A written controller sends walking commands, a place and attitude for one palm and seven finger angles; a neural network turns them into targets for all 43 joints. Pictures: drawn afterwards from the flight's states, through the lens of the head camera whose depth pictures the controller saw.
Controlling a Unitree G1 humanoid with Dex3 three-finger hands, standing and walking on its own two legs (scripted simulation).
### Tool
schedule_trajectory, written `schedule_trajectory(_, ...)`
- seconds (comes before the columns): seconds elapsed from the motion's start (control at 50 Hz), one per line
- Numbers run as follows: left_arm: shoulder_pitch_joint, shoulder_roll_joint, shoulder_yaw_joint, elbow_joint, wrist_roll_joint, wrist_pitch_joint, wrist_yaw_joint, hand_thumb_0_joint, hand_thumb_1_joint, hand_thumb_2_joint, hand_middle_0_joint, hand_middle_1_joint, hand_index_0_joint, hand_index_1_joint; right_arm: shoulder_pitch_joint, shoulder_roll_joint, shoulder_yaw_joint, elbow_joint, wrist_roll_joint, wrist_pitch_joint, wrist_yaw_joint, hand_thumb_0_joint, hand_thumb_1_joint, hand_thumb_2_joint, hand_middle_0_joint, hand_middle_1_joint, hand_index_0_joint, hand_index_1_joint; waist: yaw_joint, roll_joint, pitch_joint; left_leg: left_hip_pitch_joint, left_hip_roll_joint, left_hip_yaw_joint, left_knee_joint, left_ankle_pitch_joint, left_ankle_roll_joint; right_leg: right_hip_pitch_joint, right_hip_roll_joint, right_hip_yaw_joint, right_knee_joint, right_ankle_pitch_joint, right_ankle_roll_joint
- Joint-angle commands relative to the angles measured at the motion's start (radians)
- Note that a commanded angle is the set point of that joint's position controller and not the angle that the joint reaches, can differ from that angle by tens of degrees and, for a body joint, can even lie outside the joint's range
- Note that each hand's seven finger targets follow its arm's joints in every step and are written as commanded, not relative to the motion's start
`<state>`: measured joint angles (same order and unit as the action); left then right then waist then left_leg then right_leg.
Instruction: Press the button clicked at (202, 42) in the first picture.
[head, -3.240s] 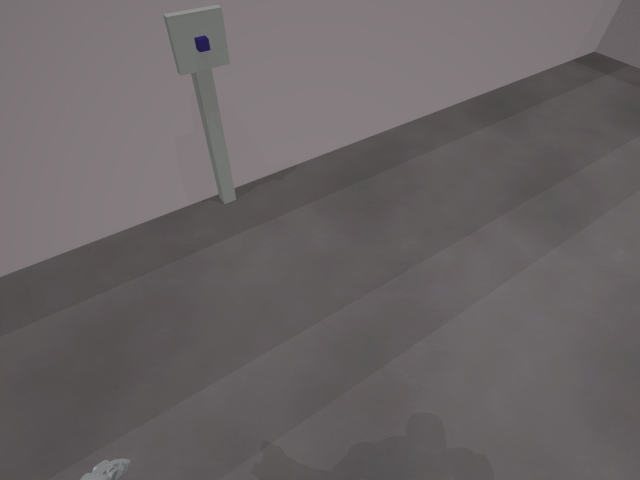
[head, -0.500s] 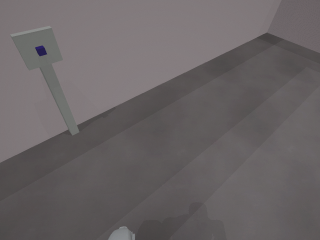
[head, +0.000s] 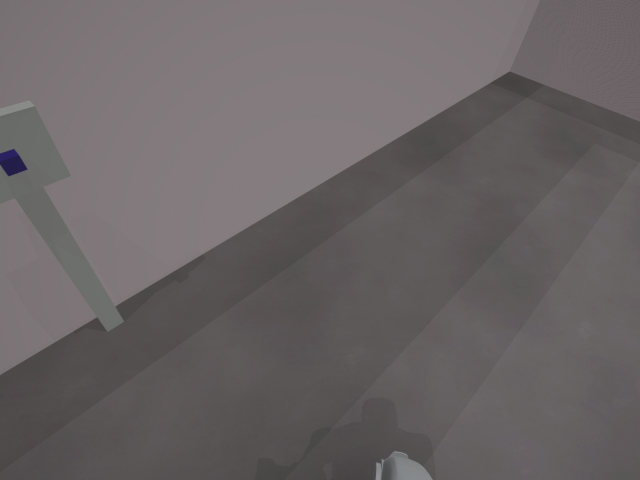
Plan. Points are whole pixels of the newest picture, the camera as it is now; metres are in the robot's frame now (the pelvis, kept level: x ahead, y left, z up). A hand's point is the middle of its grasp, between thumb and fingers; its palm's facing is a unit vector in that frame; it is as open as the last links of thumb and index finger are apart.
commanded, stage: walk to a spot facing it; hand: left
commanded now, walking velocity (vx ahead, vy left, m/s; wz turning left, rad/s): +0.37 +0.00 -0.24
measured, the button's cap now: (10, 161) +0.67 +0.69 -0.05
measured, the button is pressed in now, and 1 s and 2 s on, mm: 0 0 0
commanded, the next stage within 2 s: turn to face it in 0.32 s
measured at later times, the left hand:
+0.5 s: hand (246, 428) +0.23 +0.12 -0.18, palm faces +0.06 -0.98 -0.18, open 7.2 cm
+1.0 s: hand (202, 347) +0.36 +0.22 -0.17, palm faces +0.33 -0.92 -0.23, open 7.4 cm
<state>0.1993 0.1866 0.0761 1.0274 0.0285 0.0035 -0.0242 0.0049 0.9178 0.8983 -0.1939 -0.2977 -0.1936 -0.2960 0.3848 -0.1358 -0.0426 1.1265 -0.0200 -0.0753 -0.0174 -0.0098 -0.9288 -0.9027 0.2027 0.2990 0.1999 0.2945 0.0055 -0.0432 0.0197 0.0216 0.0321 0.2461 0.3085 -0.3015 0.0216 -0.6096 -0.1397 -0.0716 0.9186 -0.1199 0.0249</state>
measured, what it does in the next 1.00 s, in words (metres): walks ahead, turning left: right foot, then left foot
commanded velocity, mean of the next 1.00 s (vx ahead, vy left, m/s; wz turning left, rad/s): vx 0.12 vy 0.00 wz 0.41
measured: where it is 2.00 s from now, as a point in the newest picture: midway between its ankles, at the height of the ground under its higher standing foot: (336, 478)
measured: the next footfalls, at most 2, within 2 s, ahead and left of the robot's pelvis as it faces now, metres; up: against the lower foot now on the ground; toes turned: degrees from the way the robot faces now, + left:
right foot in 0.16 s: +0.24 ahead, -0.15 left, +0.00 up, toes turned -11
left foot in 0.64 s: +0.39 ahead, +0.08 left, +0.00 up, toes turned +16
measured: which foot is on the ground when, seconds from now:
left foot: down 0.00-0.16, up 0.18-0.62, down 0.64-1.00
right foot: up 0.00-0.14, down 0.16-0.66, up 0.68-1.00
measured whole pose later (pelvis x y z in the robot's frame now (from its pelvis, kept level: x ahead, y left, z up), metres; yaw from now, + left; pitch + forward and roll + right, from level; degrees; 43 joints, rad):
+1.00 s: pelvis +0.31 -0.01 +0.00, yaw +16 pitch +1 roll -2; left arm 0.13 0.24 0.10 0.92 0.02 0.04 0.02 0.00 0.91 0.90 -0.20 -0.30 -0.20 -0.30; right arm 0.18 -0.18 -0.06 0.95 -0.02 0.02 0.01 0.00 -0.91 -0.90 0.21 0.30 0.20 0.30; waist -0.02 -0.01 0.05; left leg -0.33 -0.05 0.03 0.45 -0.13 0.09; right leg -0.48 -0.10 0.00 1.03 -0.36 0.10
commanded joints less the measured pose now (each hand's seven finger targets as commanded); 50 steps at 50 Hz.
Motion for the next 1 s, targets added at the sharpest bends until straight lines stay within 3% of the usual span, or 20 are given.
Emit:
schedule_trajectory(0.0, -0.111, -0.002, -0.011, -0.087, -0.001, -0.018, -0.005, 0.0, 0.9, 0.9, -0.2, -0.3, -0.2, -0.3, 0.104, -0.127, -0.023, -0.015, -0.007, -0.016, -0.008, 0.0, -0.9, -0.9, 0.2, 0.3, 0.2, 0.3, -0.049, 0.158, 0.166, -0.038, 0.283, -0.101, -0.122, 0.391, 0.105, -0.022, 0.016, -0.04, -0.202, -0.022, -0.023)
schedule_trajectory(0.06, -0.097, 0.014, -0.006, -0.089, 0.0, -0.028, -0.003, 0.0, 0.9, 0.9, -0.2, -0.3, -0.2, -0.3, 0.112, -0.141, -0.025, -0.001, -0.012, -0.009, -0.008, 0.0, -0.9, -0.9, 0.2, 0.3, 0.2, 0.3, -0.028, 0.153, 0.138, -0.011, 0.299, -0.082, -0.033, 0.556, 0.096, 0.093, 0.064, -0.068, -0.272, -0.086, -0.06)
schedule_trajectory(0.1, 0.082, 0.045, 0.005, -0.038, 0.003, -0.042, 0.0, 0.0, 0.9, 0.9, -0.2, -0.3, -0.2, -0.3, 0.079, -0.165, -0.028, -0.005, -0.006, -0.005, -0.008, 0.0, -0.9, -0.9, 0.2, 0.3, 0.2, 0.3, 0.057, 0.125, 0.036, -0.021, 0.268, -0.04, 0.193, 0.737, 0.069, 0.326, 0.123, -0.105, -0.339, -0.083, -0.087)
schedule_trajectory(0.12, 0.223, 0.089, 0.02, 0.009, 0.01, -0.055, 0.005, 0.0, 0.9, 0.9, -0.2, -0.3, -0.2, -0.3, 0.073, -0.157, -0.026, -0.009, 0.0, -0.005, -0.003, 0.0, -0.9, -0.9, 0.2, 0.3, 0.2, 0.3, 0.119, 0.075, -0.054, -0.131, 0.222, -0.011, 0.408, 0.675, 0.034, 0.56, 0.114, -0.078, -0.384, -0.039, -0.106)
schedule_trajectory(0.14, 0.343, 0.194, 0.048, 0.038, 0.013, -0.066, 0.02, 0.0, 0.9, 0.9, -0.2, -0.3, -0.2, -0.3, 0.109, -0.103, -0.017, -0.028, 0.012, -0.005, 0.009, 0.0, -0.9, -0.9, 0.2, 0.3, 0.2, 0.3, 0.155, -0.145, -0.184, -0.386, 0.122, 0.022, 0.722, 0.293, -0.003, 0.805, -0.121, 0.227, -0.442, -0.049, -0.18)
schedule_trajectory(0.16, 0.387, 0.269, 0.058, 0.048, -0.008, -0.064, 0.026, 0.0, 0.9, 0.9, -0.2, -0.3, -0.2, -0.3, 0.097, -0.073, -0.009, -0.065, 0.018, -0.005, 0.008, 0.0, -0.9, -0.9, 0.2, 0.3, 0.2, 0.3, 0.128, -0.24, -0.245, -0.569, 0.004, -0.086, 0.993, -0.248, -0.027, 0.883, -0.309, 0.586, -0.581, 0.051, -0.273)
schedule_trajectory(0.18, 0.318, 0.252, 0.057, 0.033, -0.019, -0.057, 0.032, 0.0, 0.9, 0.9, -0.2, -0.3, -0.2, -0.3, 0.021, -0.081, -0.018, -0.076, 0.019, 0.001, 0.004, 0.0, -0.9, -0.9, 0.2, 0.3, 0.2, 0.3, 0.125, -0.116, -0.155, -0.633, 0.05, -0.196, 1.086, -0.226, -0.005, 0.806, -0.314, 0.543, -0.628, -0.009, -0.289)
schedule_trajectory(0.24, 0.095, 0.118, 0.011, -0.017, -0.016, -0.066, 0.036, 0.0, 0.9, 0.9, -0.2, -0.3, -0.2, -0.3, -0.018, -0.056, -0.023, -0.059, 0.003, 0.023, 0.009, 0.0, -0.9, -0.9, 0.2, 0.3, 0.2, 0.3, 0.018, 0.007, 0.012, -0.556, 0.146, -0.242, 1.017, -0.018, -0.009, 0.397, -0.216, 0.296, -0.7, -0.152, -0.187)
schedule_trajectory(0.3, 0.086, 0.064, -0.013, -0.004, -0.007, -0.08, 0.037, 0.0, 0.9, 0.9, -0.2, -0.3, -0.2, -0.3, 0.065, -0.016, -0.015, -0.027, -0.006, 0.057, 0.014, 0.0, -0.9, -0.9, 0.2, 0.3, 0.2, 0.3, -0.04, -0.045, 0.035, -0.506, 0.132, -0.217, 0.905, 0.054, -0.031, 0.296, -0.141, 0.095, -0.727, -0.044, -0.135)
schedule_trajectory(0.42, 0.126, 0.063, -0.021, 0.018, -0.006, -0.091, 0.042, 0.0, 0.9, 0.9, -0.2, -0.3, -0.2, -0.3, -0.066, -0.018, -0.014, -0.085, -0.001, 0.066, 0.029, 0.0, -0.9, -0.9, 0.2, 0.3, 0.2, 0.3, -0.029, -0.05, 0.061, -0.578, 0.128, -0.186, 0.642, 0.112, -0.056, 0.389, -0.146, -0.014, -0.722, 0.148, -0.151)
schedule_trajectory(0.52, 0.179, 0.107, -0.011, 0.028, -0.003, -0.073, 0.051, 0.0, 0.9, 0.9, -0.2, -0.3, -0.2, -0.3, -0.207, -0.044, -0.006, -0.148, 0.001, 0.059, 0.042, 0.0, -0.9, -0.9, 0.2, 0.3, 0.2, 0.3, 0.017, -0.07, 0.055, -0.55, 0.087, -0.12, 0.432, 0.086, -0.042, 0.539, -0.177, -0.082, -0.593, 0.415, -0.126)
schedule_trajectory(0.58, 0.164, 0.137, 0.004, 0.01, -0.005, -0.059, 0.055, 0.0, 0.9, 0.9, -0.2, -0.3, -0.2, -0.3, -0.141, -0.091, -0.016, -0.151, -0.002, 0.06, 0.037, 0.0, -0.9, -0.9, 0.2, 0.3, 0.2, 0.3, -0.023, -0.049, -0.003, -0.396, 0.049, -0.104, 0.318, 0.101, -0.019, 0.558, -0.193, -0.119, -0.4, 0.524, -0.095)
schedule_trajectory(0.6, 0.161, 0.141, 0.007, 0.001, -0.01, -0.053, 0.054, 0.0, 0.9, 0.9, -0.2, -0.3, -0.2, -0.3, -0.067, -0.127, -0.026, -0.135, -0.007, 0.059, 0.034, 0.0, -0.9, -0.9, 0.2, 0.3, 0.2, 0.3, -0.06, 0.012, -0.058, -0.25, 0.025, -0.1, 0.238, 0.22, -0.01, 0.51, -0.163, -0.151, -0.248, 0.485, -0.063)
schedule_trajectory(0.62, 0.164, 0.122, 0.009, -0.023, -0.023, -0.047, 0.05, 0.0, 0.9, 0.9, -0.2, -0.3, -0.2, -0.3, 0.022, -0.209, -0.046, -0.131, -0.014, 0.052, 0.025, 0.0, -0.9, -0.9, 0.2, 0.3, 0.2, 0.3, -0.095, 0.193, -0.14, -0.048, 0.161, -0.278, 0.18, 0.555, 0.057, 0.341, -0.072, -0.187, -0.023, 0.213, -0.002)
schedule_trajectory(0.64, 0.163, 0.074, -0.003, -0.066, -0.036, -0.041, 0.044, 0.0, 0.9, 0.9, -0.2, -0.3, -0.2, -0.3, 0.083, -0.31, -0.062, -0.129, -0.004, 0.051, 0.018, 0.0, -0.9, -0.9, 0.2, 0.3, 0.2, 0.3, -0.097, 0.452, -0.191, 0.071, 0.419, -0.603, 0.143, 1.041, 0.21, 0.114, 0.071, -0.142, 0.275, -0.543, 0.054)
schedule_trajectory(0.66, 0.116, 0.106, 0.0, -0.088, -0.025, -0.028, 0.055, 0.0, 0.9, 0.9, -0.2, -0.3, -0.2, -0.3, 0.075, -0.305, -0.054, -0.12, 0.01, 0.063, 0.012, 0.0, -0.9, -0.9, 0.2, 0.3, 0.2, 0.3, -0.097, 0.29, -0.225, 0.028, 0.433, -0.583, 0.109, 0.892, 0.254, 0.113, 0.062, 0.001, 0.361, -0.564, 0.035)
schedule_trajectory(0.7, 0.049, 0.078, 0.009, -0.09, -0.015, -0.016, 0.053, 0.0, 0.9, 0.9, -0.2, -0.3, -0.2, -0.3, -0.064, -0.253, -0.052, -0.167, 0.005, 0.06, -0.001, 0.0, -0.9, -0.9, 0.2, 0.3, 0.2, 0.3, -0.063, 0.19, -0.115, -0.107, 0.346, -0.552, 0.05, 0.557, 0.196, 0.033, 0.014, 0.039, 0.37, -0.42, 0.044)
schedule_trajectory(0.74, 0.071, 0.079, 0.016, -0.076, -0.009, -0.002, 0.041, 0.0, 0.9, 0.9, -0.2, -0.3, -0.2, -0.3, -0.167, -0.214, -0.04, -0.198, 0.004, 0.057, -0.002, 0.0, -0.9, -0.9, 0.2, 0.3, 0.2, 0.3, -0.016, 0.14, -0.061, -0.228, 0.259, -0.443, 0.008, 0.415, 0.136, 0.086, 0.005, 0.047, 0.323, -0.291, 0.055)
schedule_trajectory(0.78, 0.104, 0.074, 0.022, -0.074, -0.007, 0.013, 0.04, 0.0, 0.9, 0.9, -0.2, -0.3, -0.2, -0.3, -0.188, -0.214, -0.041, -0.214, 0.004, 0.056, -0.001, 0.0, -0.9, -0.9, 0.2, 0.3, 0.2, 0.3, -0.001, 0.154, -0.076, -0.271, 0.211, -0.407, -0.019, 0.322, 0.115, 0.124, 0.016, 0.048, 0.279, -0.239, 0.062)
schedule_trajectory(0.98, -0.046, 0.111, 0.031, -0.18, -0.006, 0.029, 0.048, 0.0, 0.9, 0.9, -0.2, -0.3, -0.2, -0.3, -0.141, -0.25, -0.075, -0.233, -0.004, 0.079, 0.009, 0.0, -0.9, -0.9, 0.2, 0.3, 0.2, 0.3, -0.04, 0.161, -0.063, -0.204, 0.193, -0.589, -0.038, 0.168, 0.156, 0.08, 0.045, 0.078, 0.06, -0.271, 0.082)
